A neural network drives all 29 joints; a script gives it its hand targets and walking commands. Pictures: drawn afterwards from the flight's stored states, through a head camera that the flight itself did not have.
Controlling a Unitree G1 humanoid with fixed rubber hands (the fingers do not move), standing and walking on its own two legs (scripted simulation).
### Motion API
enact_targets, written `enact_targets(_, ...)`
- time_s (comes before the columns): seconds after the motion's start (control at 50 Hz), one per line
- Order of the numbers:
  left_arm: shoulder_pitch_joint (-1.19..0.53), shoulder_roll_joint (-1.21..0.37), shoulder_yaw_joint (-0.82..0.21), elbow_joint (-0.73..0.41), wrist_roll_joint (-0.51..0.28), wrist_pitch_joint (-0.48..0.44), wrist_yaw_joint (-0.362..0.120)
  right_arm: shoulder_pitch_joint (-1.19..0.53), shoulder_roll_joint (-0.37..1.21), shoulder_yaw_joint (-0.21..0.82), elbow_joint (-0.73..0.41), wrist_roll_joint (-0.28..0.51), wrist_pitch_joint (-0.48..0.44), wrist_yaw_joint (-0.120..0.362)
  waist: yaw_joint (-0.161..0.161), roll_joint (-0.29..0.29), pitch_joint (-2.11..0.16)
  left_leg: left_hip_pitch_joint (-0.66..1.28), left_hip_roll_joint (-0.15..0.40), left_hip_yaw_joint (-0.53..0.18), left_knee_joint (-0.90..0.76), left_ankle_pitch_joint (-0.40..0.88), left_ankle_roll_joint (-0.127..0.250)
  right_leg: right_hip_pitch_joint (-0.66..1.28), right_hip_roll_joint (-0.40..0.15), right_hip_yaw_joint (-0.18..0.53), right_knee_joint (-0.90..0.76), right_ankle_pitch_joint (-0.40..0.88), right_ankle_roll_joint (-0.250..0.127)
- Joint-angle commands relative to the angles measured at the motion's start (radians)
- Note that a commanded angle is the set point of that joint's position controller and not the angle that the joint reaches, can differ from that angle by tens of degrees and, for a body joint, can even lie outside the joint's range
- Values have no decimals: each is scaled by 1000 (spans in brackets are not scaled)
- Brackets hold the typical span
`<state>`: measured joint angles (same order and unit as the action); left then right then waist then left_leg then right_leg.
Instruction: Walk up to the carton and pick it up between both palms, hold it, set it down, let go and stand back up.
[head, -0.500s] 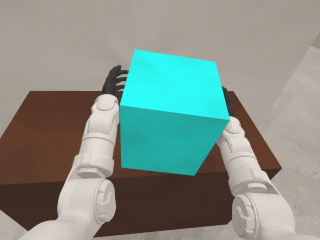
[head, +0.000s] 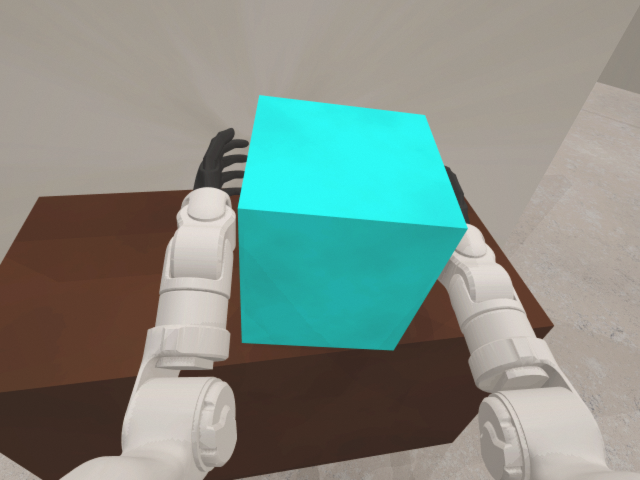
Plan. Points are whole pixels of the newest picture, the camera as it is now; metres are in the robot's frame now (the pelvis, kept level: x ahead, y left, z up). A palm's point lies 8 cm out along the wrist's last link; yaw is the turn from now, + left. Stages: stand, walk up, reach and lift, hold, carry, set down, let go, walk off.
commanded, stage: reach and lift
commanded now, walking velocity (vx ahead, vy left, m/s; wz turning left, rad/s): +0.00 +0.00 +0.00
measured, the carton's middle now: (331, 231) +0.38 -0.01 +0.13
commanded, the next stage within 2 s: hold in 1.10 s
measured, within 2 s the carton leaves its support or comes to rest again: neither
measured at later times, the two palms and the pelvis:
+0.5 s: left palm (198, 191) +0.38 +0.15 +0.20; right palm (446, 218) +0.37 -0.15 +0.17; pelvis +0.00 -0.01 +0.00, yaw +2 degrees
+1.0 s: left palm (184, 194) +0.36 +0.16 +0.21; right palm (444, 209) +0.36 -0.14 +0.19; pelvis +0.00 -0.02 +0.00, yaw +1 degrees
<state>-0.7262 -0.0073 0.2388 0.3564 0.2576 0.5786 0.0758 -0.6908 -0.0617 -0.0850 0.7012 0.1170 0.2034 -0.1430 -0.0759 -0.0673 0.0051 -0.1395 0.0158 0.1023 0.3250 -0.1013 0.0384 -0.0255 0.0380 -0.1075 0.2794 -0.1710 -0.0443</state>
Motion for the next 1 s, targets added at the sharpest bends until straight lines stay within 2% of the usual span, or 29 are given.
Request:
enact_targets(0.0, -490, -550, -366, -125, -91, 1, -169, -883, 534, 334, -387, 80, -77, 84, 27, 49, -464, 369, -10, -93, 14, 177, -12, -26, 4, 46, -34, 284, 90)
enact_targets(0.08, -474, -541, -367, -167, -86, 17, -191, -840, 541, 356, -406, 93, -54, 61, 19, 58, -444, 374, -22, -90, 22, 204, -15, -1, 4, 52, -30, 344, 99)
enact_targets(0.16, -514, -549, -396, -222, -101, 24, -208, -842, 561, 352, -445, 89, -46, 46, -9, 76, -434, 368, -21, -97, 28, 191, -20, -16, -5, 56, -32, 325, 99)
enact_targets(0.22, -540, -565, -435, -246, -121, 24, -209, -864, 564, 348, -473, 95, -42, 45, -22, 105, -449, 371, -21, -99, 31, 183, -33, -29, -6, 47, -34, 286, 99)
enact_targets(0.24, -545, -565, -440, -240, -129, 23, -207, -858, 562, 343, -465, 93, -39, 45, -35, 104, -447, 371, -19, -102, 31, 165, -32, -53, -8, 49, -40, 264, 98)
enact_targets(0.3, -565, -567, -431, -218, -124, 24, -209, -880, 567, 320, -465, 75, -34, 50, -38, 95, -421, 351, -15, -105, 19, 100, -27, -70, -14, 42, -55, 183, 90)
enact_targets(0.36, -585, -577, -438, -195, -129, 28, -208, -903, 561, 305, -460, 65, -32, 55, -46, 119, -425, 336, -9, -107, 14, 65, -27, -81, -19, 41, -57, 149, 87)
enact_targets(0.38, -594, -578, -431, -196, -134, 27, -207, -908, 565, 302, -461, 59, -30, 57, -49, 104, -434, 339, -9, -103, 10, 66, -23, -79, -14, 34, -53, 139, 85)
enact_targets(0.44, -582, -565, -413, -175, -123, 30, -205, -919, 565, 303, -455, 66, -23, 62, -34, 103, -437, 330, -10, -102, 6, 52, -17, -66, -19, 43, -53, 146, 89)
enact_targets(0.54, -537, -544, -356, -176, -90, 53, -214, -901, 559, 329, -457, 83, -10, 53, -6, 80, -432, 339, -15, -93, 6, 118, -12, 0, -10, 45, -39, 237, 100)
enact_targets(0.64, -504, -520, -335, -213, -66, 81, -220, -883, 562, 361, -465, 114, 2, 49, 15, 68, -420, 357, -16, -89, 7, 144, -12, 5, -5, 45, -35, 255, 103)
enact_targets(0.68, -510, -526, -345, -235, -67, 88, -221, -888, 568, 384, -499, 121, 4, 49, 23, 50, -428, 365, -15, -88, 7, 180, -12, 15, 2, 39, -36, 271, 102)
enact_targets(0.7, -506, -529, -353, -245, -71, 90, -220, -894, 560, 387, -508, 128, 4, 47, 25, 58, -438, 371, -16, -91, 11, 188, -13, 16, 1, 47, -35, 285, 106)
enact_targets(0.8, -508, -527, -384, -281, -89, 99, -222, -904, 565, 398, -544, 147, 14, 38, 13, 54, -415, 375, -16, -95, 17, 173, -13, -17, -2, 51, -37, 261, 107)
enact_targets(0.86, -526, -544, -430, -309, -114, 107, -222, -903, 554, 390, -559, 149, 20, 36, -5, 78, -423, 375, -13, -96, 19, 161, -22, -32, -6, 53, -46, 232, 98)
enact_targets(0.94, -564, -551, -449, -299, -127, 115, -220, -888, 550, 356, -515, 137, 43, 38, -37, 111, -391, 353, -6, -104, 10, 96, -25, -72, -16, 55, -59, 151, 89)
enact_targets(0.98, -586, -550, -447, -285, -133, 119, -221, -897, 542, 329, -491, 125, 49, 43, -41, 126, -378, 338, -5, -100, -1, 45, -23, -98, -15, 51, -67, 90, 84)
